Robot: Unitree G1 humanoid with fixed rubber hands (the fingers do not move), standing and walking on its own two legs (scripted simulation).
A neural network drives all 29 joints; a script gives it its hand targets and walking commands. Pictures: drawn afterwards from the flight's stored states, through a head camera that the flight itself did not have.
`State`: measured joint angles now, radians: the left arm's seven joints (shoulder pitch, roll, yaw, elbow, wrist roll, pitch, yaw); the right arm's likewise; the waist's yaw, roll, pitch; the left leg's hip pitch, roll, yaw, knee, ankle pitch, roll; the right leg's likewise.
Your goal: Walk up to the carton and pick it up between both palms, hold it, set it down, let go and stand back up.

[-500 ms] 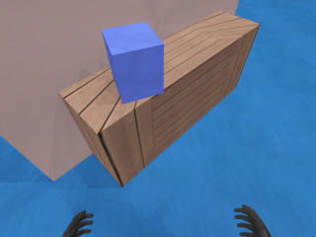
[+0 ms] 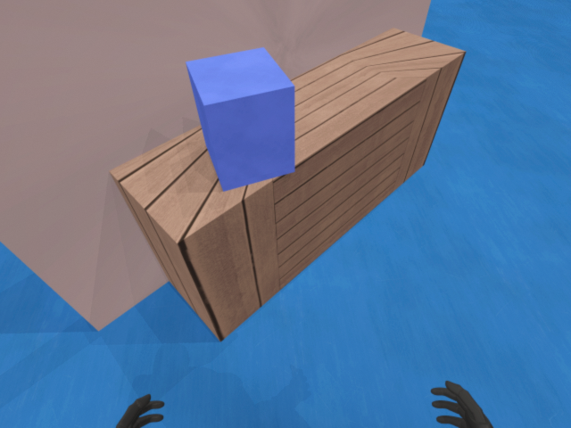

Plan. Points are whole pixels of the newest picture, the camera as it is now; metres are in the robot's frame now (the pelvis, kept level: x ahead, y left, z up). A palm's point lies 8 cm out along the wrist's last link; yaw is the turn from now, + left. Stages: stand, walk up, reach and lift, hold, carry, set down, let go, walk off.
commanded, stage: stand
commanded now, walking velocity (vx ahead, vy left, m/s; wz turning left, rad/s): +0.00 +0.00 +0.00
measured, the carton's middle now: (243, 120) +0.82 +0.12 -0.04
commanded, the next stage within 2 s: walk up in 1.86 s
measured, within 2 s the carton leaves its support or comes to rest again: neither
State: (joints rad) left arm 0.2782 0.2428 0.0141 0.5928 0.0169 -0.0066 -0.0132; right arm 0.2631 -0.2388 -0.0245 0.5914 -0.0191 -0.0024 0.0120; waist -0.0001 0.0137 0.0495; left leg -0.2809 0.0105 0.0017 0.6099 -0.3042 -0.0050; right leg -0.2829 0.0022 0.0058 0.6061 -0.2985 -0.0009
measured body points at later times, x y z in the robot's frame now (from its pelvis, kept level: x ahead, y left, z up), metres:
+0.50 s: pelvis +0.00 +0.00 +0.00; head +0.02 -0.01 +0.45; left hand +0.14 +0.25 -0.10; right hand +0.12 -0.26 -0.10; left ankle +0.01 +0.12 -0.73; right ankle +0.02 -0.12 -0.73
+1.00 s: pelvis -0.01 +0.00 +0.00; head +0.01 -0.01 +0.45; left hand +0.11 +0.25 -0.10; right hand +0.10 -0.26 -0.11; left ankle +0.01 +0.12 -0.73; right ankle +0.02 -0.12 -0.73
